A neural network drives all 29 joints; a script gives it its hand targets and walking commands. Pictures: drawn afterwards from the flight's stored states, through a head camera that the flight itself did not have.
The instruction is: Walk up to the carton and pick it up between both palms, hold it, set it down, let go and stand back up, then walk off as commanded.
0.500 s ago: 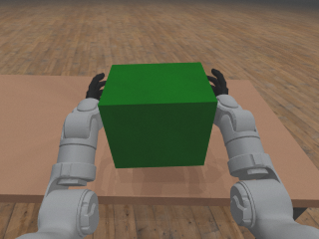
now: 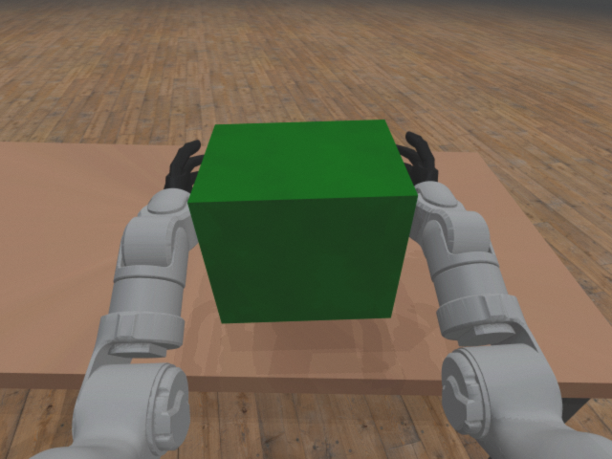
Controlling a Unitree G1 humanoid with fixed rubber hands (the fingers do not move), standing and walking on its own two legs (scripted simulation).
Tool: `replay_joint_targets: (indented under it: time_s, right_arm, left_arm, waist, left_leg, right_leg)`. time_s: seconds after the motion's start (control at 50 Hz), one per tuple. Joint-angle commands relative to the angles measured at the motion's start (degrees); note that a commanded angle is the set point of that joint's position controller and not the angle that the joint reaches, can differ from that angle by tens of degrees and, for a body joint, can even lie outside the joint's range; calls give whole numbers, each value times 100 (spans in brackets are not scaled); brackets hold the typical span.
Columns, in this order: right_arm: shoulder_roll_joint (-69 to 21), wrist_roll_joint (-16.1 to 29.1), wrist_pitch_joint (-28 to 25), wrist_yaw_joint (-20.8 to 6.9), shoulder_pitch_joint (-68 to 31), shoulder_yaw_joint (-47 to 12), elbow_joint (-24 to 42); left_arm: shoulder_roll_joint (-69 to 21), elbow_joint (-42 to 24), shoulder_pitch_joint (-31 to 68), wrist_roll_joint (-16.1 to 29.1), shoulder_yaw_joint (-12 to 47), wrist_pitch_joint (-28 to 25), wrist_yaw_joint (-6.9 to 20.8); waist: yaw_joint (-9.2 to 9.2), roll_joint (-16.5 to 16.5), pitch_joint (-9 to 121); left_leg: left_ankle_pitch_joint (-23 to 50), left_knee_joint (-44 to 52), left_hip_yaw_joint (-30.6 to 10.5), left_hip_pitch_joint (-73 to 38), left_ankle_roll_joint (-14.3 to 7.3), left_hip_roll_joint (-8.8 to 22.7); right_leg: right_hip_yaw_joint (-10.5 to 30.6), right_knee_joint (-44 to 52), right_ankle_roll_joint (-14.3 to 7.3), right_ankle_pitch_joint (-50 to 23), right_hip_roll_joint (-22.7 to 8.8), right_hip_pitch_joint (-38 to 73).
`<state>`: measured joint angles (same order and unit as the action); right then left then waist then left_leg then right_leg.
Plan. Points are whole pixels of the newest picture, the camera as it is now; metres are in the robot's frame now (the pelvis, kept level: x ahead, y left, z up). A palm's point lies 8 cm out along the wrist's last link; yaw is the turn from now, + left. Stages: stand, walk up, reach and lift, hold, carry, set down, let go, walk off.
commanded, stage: hold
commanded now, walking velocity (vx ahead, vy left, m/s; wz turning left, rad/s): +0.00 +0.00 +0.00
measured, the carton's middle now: (303, 221) +0.36 +0.01 +0.19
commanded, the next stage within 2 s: set down in 0.16 s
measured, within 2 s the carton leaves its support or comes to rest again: neither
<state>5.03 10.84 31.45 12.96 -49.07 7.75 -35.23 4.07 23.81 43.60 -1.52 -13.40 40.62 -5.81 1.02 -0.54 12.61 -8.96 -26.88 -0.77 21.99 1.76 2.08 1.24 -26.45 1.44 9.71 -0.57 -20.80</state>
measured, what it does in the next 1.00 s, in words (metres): stands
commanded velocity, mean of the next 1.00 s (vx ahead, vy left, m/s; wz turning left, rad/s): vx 0.00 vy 0.00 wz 0.00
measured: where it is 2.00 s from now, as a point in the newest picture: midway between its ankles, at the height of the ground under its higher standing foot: outside the picture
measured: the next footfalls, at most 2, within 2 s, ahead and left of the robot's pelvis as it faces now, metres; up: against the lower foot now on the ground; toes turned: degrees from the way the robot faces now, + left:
none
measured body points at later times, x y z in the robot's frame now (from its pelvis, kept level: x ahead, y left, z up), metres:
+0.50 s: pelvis +0.00 +0.00 +0.00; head -0.03 +0.00 +0.45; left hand +0.41 +0.16 +0.20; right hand +0.43 -0.15 +0.22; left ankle +0.05 +0.14 -0.74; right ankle +0.04 -0.13 -0.74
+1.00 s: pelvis +0.03 +0.00 +0.01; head +0.04 +0.00 +0.46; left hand +0.46 +0.16 +0.17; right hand +0.47 -0.15 +0.18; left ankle +0.05 +0.14 -0.74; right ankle +0.04 -0.13 -0.74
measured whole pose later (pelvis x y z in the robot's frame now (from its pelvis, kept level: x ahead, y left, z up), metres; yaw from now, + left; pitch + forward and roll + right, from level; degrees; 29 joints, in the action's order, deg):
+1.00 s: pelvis +0.03 +0.00 +0.01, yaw +0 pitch +5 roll +0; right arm 4.6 6.3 10.3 10.2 -50.5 7.8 -44.3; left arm 3.0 32.3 44.7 -5.2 -16.4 20.2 -3.6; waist 1.0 -0.3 5.0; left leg -9.5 -23.9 -0.8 19.5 2.1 2.1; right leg 1.1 -23.3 1.2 10.2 -0.6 -18.2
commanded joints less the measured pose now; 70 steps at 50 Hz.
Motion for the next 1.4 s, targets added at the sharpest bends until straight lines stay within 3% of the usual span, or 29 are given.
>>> replay_joint_targets:
  time_s: [0.0, 0.06, 0.08, 0.14, 0.16, 0.22, 0.24, 0.32, 0.36, 0.4, 0.42, 0.5, 0.7, 0.76, 0.78, 0.84, 0.9, 0.98, 1.0, 1.02, 1.06, 1.08, 1.14, 1.18, 1.28, 1.3, 1.34, 1.36, 1.38]
  right_arm:
    - [-3906, 1422, -152, -847, -5195, -2437, 1811]
    - [-3887, 1494, -155, -827, -5362, -2552, 2148]
    - [-3814, 1422, -56, -818, -5019, -2453, 1695]
    - [-3872, 1455, -88, -856, -5170, -2462, 1704]
    - [-3908, 1169, -213, -850, -5167, -2204, 1820]
    - [-3904, 956, -355, -855, -5379, -2195, 1777]
    - [-3875, 793, -522, -912, -5394, -1844, 1213]
    - [-3928, 172, -1164, -1000, -5662, -1653, 1081]
    - [-3865, -260, -1388, -1093, -5151, -1207, 245]
    - [-3863, -541, -1524, -1170, -4747, -1079, -210]
    - [-3766, -543, -1640, -1182, -4580, -871, -445]
    - [-4026, -535, -2183, -1184, -5148, -1160, 274]
    - [-4050, -167, -2404, -961, -4298, -2056, 667]
    - [-4033, -221, -2365, -893, -3970, -2127, 691]
    - [-3963, -181, -2391, -905, -4026, -2156, 740]
    - [-3965, -87, -2416, -854, -3962, -2214, 806]
    - [-3876, -151, -2449, -874, -4139, -2079, 814]
    - [-3719, -457, -2503, -938, -3973, -1669, 434]
    - [-3708, -479, -2547, -936, -3983, -1767, 501]
    - [-3707, -512, -2538, -969, -3912, -1738, 441]
    - [-3715, -586, -2595, -1019, -3932, -1625, 238]
    - [-3775, -653, -2574, -1042, -4083, -1515, 82]
    - [-3519, -884, -2640, -1122, -3968, -1211, -19]
    - [-3647, -860, -2712, -1177, -3949, -1295, -140]
    - [-3620, -1018, -2811, -1238, -4070, -975, -266]
    - [-3566, -1212, -2783, -1288, -3876, -744, -618]
    - [-3660, -1265, -2869, -1335, -3951, -736, -654]
    - [-3683, -1298, -2934, -1337, -3898, -758, -586]
    - [-3755, -1216, -3028, -1354, -4157, -838, -577]
  left_arm:
    - [-3996, -1683, 5473, 530, 2353, -392, 898]
    - [-4107, -1424, 5025, 455, 2337, -307, 903]
    - [-3906, -1445, 5232, 455, 2254, -327, 896]
    - [-3920, -1458, 5259, 473, 2230, -359, 872]
    - [-4030, -1429, 5260, 464, 2378, -390, 933]
    - [-3997, -1232, 5304, 352, 2197, -500, 975]
    - [-3859, -1110, 5575, 328, 2106, -665, 1007]
    - [-3820, -302, 5287, 61, 1844, -1160, 1142]
    - [-3569, 183, 5240, -297, 1350, -1447, 1225]
    - [-3439, 410, 4972, -543, 1112, -1565, 1270]
    - [-3439, 321, 5016, -522, 1150, -1676, 1308]
    - [-3688, 66, 5567, -100, 1805, -2050, 1200]
    - [-3850, -280, 4577, 98, 2353, -2433, 1024]
    - [-3766, -385, 4448, 68, 2326, -2470, 1045]
    - [-3858, -396, 4147, 17, 2424, -2440, 1033]
    - [-3843, -181, 4005, -56, 2285, -2391, 1094]
    - [-3831, 27, 3883, -109, 2152, -2386, 1123]
    - [-3783, 224, 4098, -208, 1994, -2513, 1151]
    - [-3800, 294, 3895, -290, 1921, -2505, 1131]
    - [-3776, 349, 3908, -272, 1915, -2540, 1126]
    - [-3758, 177, 4274, -219, 1974, -2700, 1080]
    - [-3598, 492, 4291, -311, 1721, -2689, 1108]
    - [-3611, 742, 4250, -356, 1637, -2685, 1181]
    - [-3725, 602, 4566, -389, 1697, -2846, 1101]
    - [-3694, 1245, 4490, -385, 1547, -2984, 1071]
    - [-3650, 1244, 4696, -423, 1465, -3019, 1070]
    - [-3595, 1280, 4765, -511, 1214, -3137, 1087]
    - [-3696, 1293, 4657, -390, 1454, -3207, 1092]
    - [-3719, 1214, 4878, -383, 1446, -3305, 1042]
  waist:
    - [103, -321, 2689]
    - [35, -263, 2760]
    - [92, -192, 2450]
    - [15, -251, 2373]
    - [317, -191, 2480]
    - [251, -204, 2200]
    - [215, -339, 2022]
    - [153, -225, 2010]
    - [76, -123, 1613]
    - [50, 114, 1450]
    - [162, -2, 1533]
    - [323, -36, 2413]
    - [349, 26, 3273]
    - [466, 245, 3293]
    - [332, 48, 3109]
    - [424, 137, 3103]
    - [308, 157, 2775]
    - [526, -4, 3026]
    - [404, 72, 2842]
    - [475, 171, 2890]
    - [413, -127, 2992]
    - [328, 152, 2817]
    - [459, 43, 2700]
    - [339, -258, 2809]
    - [354, -91, 2507]
    - [478, -105, 2423]
    - [283, 65, 2479]
    - [418, 20, 2680]
    - [260, -107, 2806]
  left_leg:
    - [462, 682, -199, -1837, 14, -470]
    - [701, 633, -202, -1852, 18, -452]
    - [454, 699, -204, -1782, 9, -463]
    - [338, 749, -212, -1663, 12, -468]
    - [383, 803, -39, -2014, 108, -595]
    - [157, 929, 3, -1928, 57, -605]
    - [-152, 942, 15, -1897, 111, -556]
    - [-59, 960, 41, -1960, 130, -495]
    - [-726, 1159, 131, -1885, 66, -465]
    - [-682, 1240, 190, -1932, 16, -472]
    - [-537, 1229, 163, -1926, 75, -461]
    - [-119, 1047, 141, -2266, 182, -492]
    - [2027, 462, 144, -2974, 252, -559]
    - [2251, 417, 114, -3105, 269, -572]
    - [2409, 408, 93, -3124, 313, -566]
    - [2460, 365, 123, -2958, 282, -597]
    - [2243, 443, 114, -2822, 279, -592]
    - [2206, 449, 121, -3099, 303, -519]
    - [2222, 442, 157, -3152, 298, -497]
    - [2221, 475, 148, -3098, 293, -500]
    - [2132, 469, 132, -3034, 337, -503]
    - [1847, 542, 210, -2864, 256, -522]
    - [1687, 624, 194, -2954, 284, -451]
    - [1713, 631, 178, -2921, 357, -433]
    - [1199, 701, 184, -2620, 308, -428]
    - [1186, 726, 195, -2651, 316, -420]
    - [1090, 797, 234, -2620, 251, -407]
    - [1143, 756, 217, -2608, 287, -405]
    - [1212, 746, 248, -2609, 287, -417]
  right_leg:
    - [-50, 831, -38, -662, 532, 1919]
    - [-28, 818, -69, -871, 582, 2092]
    - [-50, 842, -63, -659, 588, 1993]
    - [-43, 811, -51, -563, 571, 1945]
    - [-252, 840, -76, -555, 639, 2022]
    - [-231, 951, -54, -394, 551, 1961]
    - [-261, 937, -90, -73, 509, 1770]
    - [-354, 1053, -112, 56, 425, 1748]
    - [-415, 1158, -134, 781, 385, 1610]
    - [-458, 1146, -99, 691, 384, 1780]
    - [-509, 1113, -101, 485, 390, 1928]
    - [-605, 1008, -4, 32, 434, 1975]
    - [-467, 900, 90, -2056, 489, 2611]
    - [-460, 936, 171, -2388, 512, 2669]
    - [-472, 908, 137, -2512, 538, 2644]
    - [-442, 868, 189, -2930, 510, 2775]
    - [-445, 890, 199, -2803, 486, 2809]
    - [-560, 982, 133, -2207, 539, 2367]
    - [-564, 966, 123, -2340, 544, 2353]
    - [-582, 965, 139, -2359, 535, 2286]
    - [-525, 991, 103, -2129, 486, 2184]
    - [-508, 1040, 142, -1871, 480, 2193]
    - [-605, 1033, 109, -1626, 510, 2040]
    - [-580, 1016, 52, -1539, 471, 1994]
    - [-556, 1082, 46, -1186, 440, 1878]
    - [-574, 1045, 47, -1167, 446, 1815]
    - [-557, 1046, 84, -1107, 408, 1868]
    - [-599, 1044, 63, -1190, 417, 1936]
    - [-565, 993, 57, -1230, 406, 1886]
